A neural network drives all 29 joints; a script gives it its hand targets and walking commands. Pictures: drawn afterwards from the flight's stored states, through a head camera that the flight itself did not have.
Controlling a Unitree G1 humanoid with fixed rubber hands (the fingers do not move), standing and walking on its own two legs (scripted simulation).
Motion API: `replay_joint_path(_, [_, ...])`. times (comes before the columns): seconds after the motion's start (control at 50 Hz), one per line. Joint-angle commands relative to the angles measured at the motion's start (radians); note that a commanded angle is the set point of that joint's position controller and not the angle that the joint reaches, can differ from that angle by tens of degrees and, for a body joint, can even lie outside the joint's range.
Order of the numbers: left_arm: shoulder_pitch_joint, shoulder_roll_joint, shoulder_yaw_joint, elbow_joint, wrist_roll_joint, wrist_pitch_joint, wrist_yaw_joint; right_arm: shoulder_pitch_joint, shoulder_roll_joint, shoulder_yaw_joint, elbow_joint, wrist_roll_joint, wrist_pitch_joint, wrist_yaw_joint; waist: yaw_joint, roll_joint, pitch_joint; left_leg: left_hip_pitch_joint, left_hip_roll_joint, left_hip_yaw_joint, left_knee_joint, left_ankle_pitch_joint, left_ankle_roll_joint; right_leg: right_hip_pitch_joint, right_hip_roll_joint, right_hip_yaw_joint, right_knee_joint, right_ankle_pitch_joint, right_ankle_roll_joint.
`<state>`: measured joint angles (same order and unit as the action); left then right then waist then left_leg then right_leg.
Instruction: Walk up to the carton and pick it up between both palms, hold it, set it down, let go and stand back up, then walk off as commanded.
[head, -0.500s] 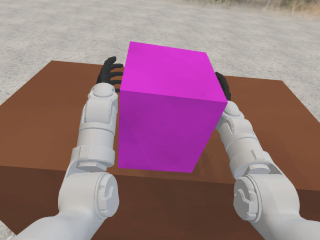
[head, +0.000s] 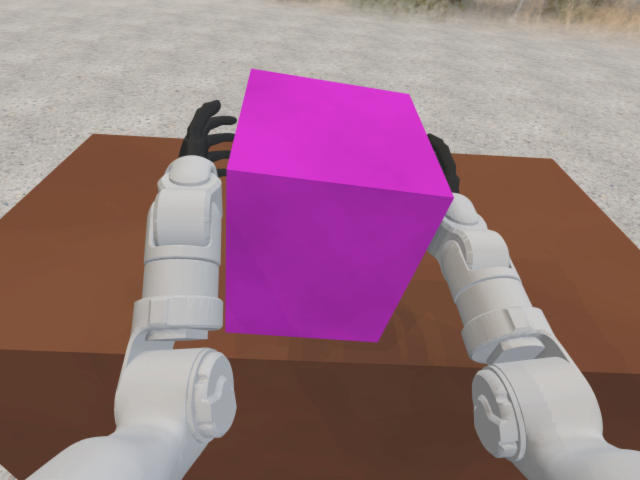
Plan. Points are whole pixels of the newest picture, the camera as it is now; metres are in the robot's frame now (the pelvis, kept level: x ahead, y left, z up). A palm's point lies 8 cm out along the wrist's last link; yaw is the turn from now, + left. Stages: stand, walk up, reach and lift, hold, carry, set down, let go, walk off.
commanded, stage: reach and lift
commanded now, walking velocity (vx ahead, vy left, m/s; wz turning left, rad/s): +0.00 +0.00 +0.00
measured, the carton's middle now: (317, 212) +0.39 +0.00 +0.19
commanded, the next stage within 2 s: hold in 0.88 s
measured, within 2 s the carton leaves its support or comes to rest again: neither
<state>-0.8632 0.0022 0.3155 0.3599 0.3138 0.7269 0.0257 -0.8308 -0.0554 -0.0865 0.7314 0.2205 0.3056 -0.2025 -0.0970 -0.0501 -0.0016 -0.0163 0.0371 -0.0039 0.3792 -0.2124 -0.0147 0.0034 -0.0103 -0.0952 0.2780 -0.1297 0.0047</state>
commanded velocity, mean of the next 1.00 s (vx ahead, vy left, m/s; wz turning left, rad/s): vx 0.00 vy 0.00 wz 0.00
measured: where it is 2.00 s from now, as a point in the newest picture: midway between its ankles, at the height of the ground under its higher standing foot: outside the picture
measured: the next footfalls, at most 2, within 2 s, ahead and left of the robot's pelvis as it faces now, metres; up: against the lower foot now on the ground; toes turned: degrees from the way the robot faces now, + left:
none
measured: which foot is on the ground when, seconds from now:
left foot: down 0.00-1.00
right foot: down 0.00-1.00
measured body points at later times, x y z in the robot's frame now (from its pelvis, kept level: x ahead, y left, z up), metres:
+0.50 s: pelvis +0.00 +0.00 +0.00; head -0.06 +0.02 +0.44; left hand +0.40 +0.14 +0.26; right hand +0.39 -0.15 +0.23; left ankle +0.01 +0.12 -0.75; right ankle +0.03 -0.12 -0.75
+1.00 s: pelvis +0.00 -0.01 +0.00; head -0.08 +0.01 +0.44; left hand +0.39 +0.14 +0.29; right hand +0.39 -0.15 +0.27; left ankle +0.01 +0.12 -0.75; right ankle +0.03 -0.12 -0.75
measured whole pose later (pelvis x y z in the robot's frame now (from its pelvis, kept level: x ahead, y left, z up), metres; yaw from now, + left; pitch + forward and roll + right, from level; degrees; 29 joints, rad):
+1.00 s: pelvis +0.00 -0.01 +0.00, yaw +0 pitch -8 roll -1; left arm -0.94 0.05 0.35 0.39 0.29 0.83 0.00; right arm -0.96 -0.10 -0.03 0.74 0.33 0.48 -0.27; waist -0.09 -0.03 -0.07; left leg -0.04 0.05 -0.01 0.39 -0.21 -0.03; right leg -0.02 0.00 -0.10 0.29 -0.14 -0.01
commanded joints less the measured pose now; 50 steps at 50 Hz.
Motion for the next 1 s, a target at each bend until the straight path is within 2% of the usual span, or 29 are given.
replay_joint_path(0.0, [-0.572, -0.646, -0.37, -0.049, -0.121, -0.027, -0.145, -0.892, 0.57, 0.322, -0.337, 0.089, -0.029, 0.085, -0.013, 0.084, -0.339, 0.037, -0.084, 0.012, -0.047, 0.298, -0.023, 0.129, 0.087, 0.007, -0.01, 0.178, 0.033])
replay_joint_path(0.02, [-0.606, -0.645, -0.376, -0.06, -0.129, -0.033, -0.143, -0.919, 0.584, 0.334, -0.36, 0.093, -0.029, 0.084, -0.007, 0.066, -0.36, 0.037, -0.083, 0.013, -0.045, 0.295, -0.022, 0.133, 0.09, 0.009, -0.01, 0.176, 0.037])
replay_joint_path(0.08, [-0.608, -0.644, -0.388, -0.079, -0.133, -0.027, -0.144, -0.913, 0.583, 0.339, -0.36, 0.104, -0.018, 0.084, -0.012, 0.076, -0.351, 0.029, -0.08, 0.006, -0.047, 0.286, -0.024, 0.128, 0.091, 0.013, -0.012, 0.159, 0.029])
replay_joint_path(0.16, [-0.631, -0.656, -0.388, -0.055, -0.136, -0.019, -0.14, -0.958, 0.592, 0.33, -0.375, 0.101, -0.01, 0.087, 0.002, 0.07, -0.33, -0.004, -0.081, 0.007, -0.064, 0.216, -0.013, 0.107, 0.089, 0.016, -0.015, 0.095, 0.028])
replay_joint_path(0.18, [-0.651, -0.655, -0.401, -0.076, -0.147, -0.024, -0.135, -0.962, 0.601, 0.348, -0.386, 0.111, -0.009, 0.087, -0.005, 0.074, -0.368, 0.004, -0.081, 0.005, -0.056, 0.227, -0.019, 0.12, 0.093, 0.013, -0.013, 0.112, 0.029])
replay_joint_path(0.2, [-0.66, -0.659, -0.416, -0.097, -0.158, -0.029, -0.131, -0.966, 0.608, 0.356, -0.403, 0.124, -0.01, 0.087, 0.002, 0.086, -0.384, 0.01, -0.084, 0.007, -0.051, 0.242, -0.018, 0.118, 0.089, 0.014, -0.006, 0.127, 0.031])
replay_joint_path(0.22, [-0.652, -0.652, -0.407, -0.075, -0.158, -0.027, -0.131, -0.969, 0.602, 0.35, -0.391, 0.12, -0.004, 0.085, -0.001, 0.07, -0.387, 0.009, -0.086, 0.002, -0.05, 0.247, -0.018, 0.128, 0.09, 0.014, -0.009, 0.135, 0.031])
replay_joint_path(0.24, [-0.671, -0.66, -0.421, -0.112, -0.163, -0.032, -0.13, -0.965, 0.612, 0.367, -0.409, 0.132, -0.002, 0.083, 0.001, 0.077, -0.415, 0.021, -0.088, 0.004, -0.041, 0.271, -0.024, 0.131, 0.09, 0.018, -0.003, 0.158, 0.033])
replay_joint_path(0.26, [-0.648, -0.65, -0.396, -0.047, -0.147, -0.022, -0.133, -0.958, 0.603, 0.348, -0.362, 0.122, 0.009, 0.079, -0.003, 0.069, -0.351, -0.002, -0.086, 0.002, -0.054, 0.228, -0.017, 0.118, 0.086, 0.018, -0.014, 0.126, 0.031])
replay_joint_path(0.32, [-0.653, -0.644, -0.389, -0.042, -0.148, -0.011, -0.143, -0.952, 0.604, 0.34, -0.35, 0.13, 0.03, 0.072, -0.011, 0.068, -0.336, -0.008, -0.088, 0.003, -0.06, 0.217, -0.015, 0.121, 0.089, 0.024, -0.017, 0.121, 0.032])
replay_joint_path(0.36, [-0.666, -0.641, -0.388, -0.052, -0.148, -0.012, -0.146, -0.941, 0.592, 0.321, -0.329, 0.124, 0.033, 0.071, -0.019, 0.088, -0.338, -0.013, -0.088, 0.005, -0.064, 0.202, -0.019, 0.113, 0.085, 0.025, -0.016, 0.111, 0.03])
replay_joint_path(0.4, [-0.676, -0.651, -0.41, -0.085, -0.168, -0.016, -0.144, -0.953, 0.608, 0.346, -0.368, 0.153, 0.036, 0.067, -0.024, 0.108, -0.396, 0.003, -0.091, 0.0, -0.049, 0.249, -0.024, 0.136, 0.086, 0.027, -0.004, 0.161, 0.031])
replay_joint_path(0.42, [-0.686, -0.656, -0.423, -0.106, -0.177, -0.018, -0.141, -0.951, 0.607, 0.354, -0.383, 0.163, 0.038, 0.065, -0.028, 0.102, -0.422, 0.022, -0.09, -0.003, -0.036, 0.303, -0.035, 0.151, 0.094, 0.023, -0.001, 0.201, 0.033])
replay_joint_path(0.44, [-0.655, -0.648, -0.406, -0.076, -0.166, -0.01, -0.146, -0.947, 0.59, 0.357, -0.381, 0.167, 0.047, 0.059, -0.019, 0.091, -0.398, 0.011, -0.093, -0.004, -0.031, 0.302, -0.033, 0.15, 0.095, 0.027, -0.002, 0.208, 0.036])
replay_joint_path(0.52, [-0.629, -0.625, -0.387, -0.081, -0.157, 0.003, -0.157, -0.938, 0.611, 0.382, -0.404, 0.189, 0.071, 0.041, -0.009, 0.059, -0.389, 0.004, -0.102, 0.0, -0.033, 0.313, -0.021, 0.184, 0.09, 0.035, 0.003, 0.273, 0.048])
replay_joint_path(0.54, [-0.636, -0.624, -0.387, -0.083, -0.16, 0.01, -0.163, -0.96, 0.612, 0.389, -0.432, 0.196, 0.077, 0.037, -0.005, 0.057, -0.379, -0.013, -0.102, -0.005, -0.031, 0.297, -0.018, 0.188, 0.091, 0.036, 0.004, 0.268, 0.05])
replay_joint_path(0.56, [-0.653, -0.621, -0.39, -0.088, -0.157, 0.009, -0.166, -0.945, 0.607, 0.385, -0.407, 0.194, 0.086, 0.036, -0.017, 0.067, -0.37, -0.014, -0.102, 0.0, -0.035, 0.293, -0.023, 0.189, 0.091, 0.035, 0.002, 0.256, 0.047])
replay_joint_path(0.58, [-0.674, -0.622, -0.399, -0.123, -0.171, 0.005, -0.162, -0.954, 0.623, 0.398, -0.423, 0.206, 0.087, 0.035, -0.011, 0.066, -0.393, -0.006, -0.102, -0.003, -0.037, 0.293, -0.021, 0.177, 0.089, 0.034, 0.007, 0.259, 0.05])
replay_joint_path(0.6, [-0.663, -0.613, -0.387, -0.094, -0.165, 0.012, -0.164, -0.952, 0.61, 0.382, -0.394, 0.204, 0.096, 0.033, -0.015, 0.074, -0.365, -0.014, -0.102, -0.003, -0.039, 0.278, -0.021, 0.159, 0.088, 0.036, 0.002, 0.24, 0.047])
replay_joint_path(0.62, [-0.691, -0.63, -0.412, -0.137, -0.179, 0.006, -0.16, -0.973, 0.622, 0.395, -0.434, 0.213, 0.094, 0.037, -0.011, 0.079, -0.41, -0.005, -0.101, -0.007, -0.032, 0.302, -0.024, 0.174, 0.095, 0.034, 0.007, 0.247, 0.045])
replay_joint_path(0.64, [-0.681, -0.625, -0.408, -0.118, -0.174, 0.014, -0.159, -0.965, 0.621, 0.389, -0.409, 0.212, 0.102, 0.033, -0.018, 0.085, -0.381, -0.01, -0.103, -0.006, -0.038, 0.29, -0.023, 0.168, 0.088, 0.037, 0.002, 0.246, 0.045])
replay_joint_path(0.66, [-0.689, -0.626, -0.411, -0.141, -0.18, 0.01, -0.159, -0.97, 0.625, 0.398, -0.439, 0.216, 0.101, 0.034, -0.009, 0.077, -0.408, 0.0, -0.101, -0.007, -0.035, 0.302, -0.028, 0.168, 0.096, 0.034, 0.008, 0.249, 0.047])
replay_joint_path(0.68, [-0.701, -0.622, -0.404, -0.107, -0.181, 0.014, -0.162, -0.973, 0.611, 0.382, -0.399, 0.212, 0.113, 0.032, -0.015, 0.082, -0.359, -0.024, -0.101, -0.005, -0.043, 0.264, -0.028, 0.148, 0.092, 0.033, 0.0, 0.211, 0.044])
replay_joint_path(0.7, [-0.709, -0.626, -0.407, -0.119, -0.182, 0.016, -0.161, -0.993, 0.623, 0.392, -0.428, 0.21, 0.113, 0.034, -0.014, 0.069, -0.389, -0.02, -0.1, -0.01, -0.041, 0.268, -0.025, 0.166, 0.097, 0.034, 0.001, 0.207, 0.042])
replay_joint_path(0.74, [-0.738, -0.624, -0.406, -0.128, -0.183, 0.016, -0.154, -0.982, 0.621, 0.376, -0.38, 0.216, 0.124, 0.042, -0.012, 0.099, -0.362, -0.025, -0.094, -0.008, -0.049, 0.233, -0.029, 0.131, 0.095, 0.035, -0.004, 0.153, 0.035])
replay_joint_path(0.84, [-0.763, -0.599, -0.35, -0.031, -0.17, 0.03, -0.163, -1.018, 0.621, 0.338, -0.305, 0.201, 0.151, 0.047, 0.005, 0.075, -0.303, -0.091, -0.097, -0.001, -0.084, 0.112, -0.008, 0.108, 0.085, 0.044, -0.011, 0.055, 0.036])
replay_joint_path(0.9, [-0.769, -0.609, -0.337, -0.015, -0.174, 0.034, -0.164, -1.046, 0.618, 0.336, -0.302, 0.22, 0.151, 0.049, 0.009, 0.08, -0.339, -0.085, -0.096, 0.0, -0.081, 0.13, -0.004, 0.123, 0.087, 0.043, -0.009, 0.075, 0.035])
replay_joint_path(0.94, [-0.788, -0.618, -0.355, -0.046, -0.193, 0.027, -0.161, -1.049, 0.618, 0.346, -0.314, 0.232, 0.153, 0.048, 0.009, 0.078, -0.398, -0.06, -0.097, -0.001, -0.057, 0.197, -0.018, 0.136, 0.097, 0.045, 0.001, 0.13, 0.037])
replay_joint_path(0.98, [-0.789, -0.63, -0.363, -0.042, -0.203, 0.031, -0.159, -1.054, 0.61, 0.343, -0.31, 0.24, 0.157, 0.039, -0.003, 0.086, -0.408, -0.044, -0.097, -0.007, -0.048, 0.232, -0.025, 0.133, 0.099, 0.039, 0.0, 0.156, 0.034])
